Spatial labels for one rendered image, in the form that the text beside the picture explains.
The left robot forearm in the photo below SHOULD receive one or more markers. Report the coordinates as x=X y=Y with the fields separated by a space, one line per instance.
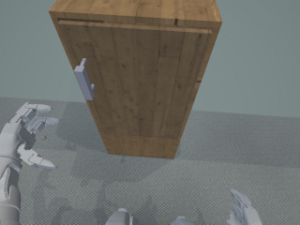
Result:
x=10 y=195

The cupboard door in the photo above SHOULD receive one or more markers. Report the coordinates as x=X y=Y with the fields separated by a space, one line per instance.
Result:
x=144 y=75

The handle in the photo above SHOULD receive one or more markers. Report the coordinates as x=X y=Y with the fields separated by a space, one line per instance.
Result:
x=83 y=80

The left robot shin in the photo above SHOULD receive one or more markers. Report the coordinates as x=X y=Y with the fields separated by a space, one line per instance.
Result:
x=122 y=210

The robot right hand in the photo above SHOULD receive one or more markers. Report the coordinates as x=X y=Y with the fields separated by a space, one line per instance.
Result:
x=246 y=213

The left robot thigh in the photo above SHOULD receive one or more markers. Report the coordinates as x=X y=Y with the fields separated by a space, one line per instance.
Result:
x=120 y=218

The robot left hand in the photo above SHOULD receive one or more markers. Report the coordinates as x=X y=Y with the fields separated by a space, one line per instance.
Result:
x=14 y=134

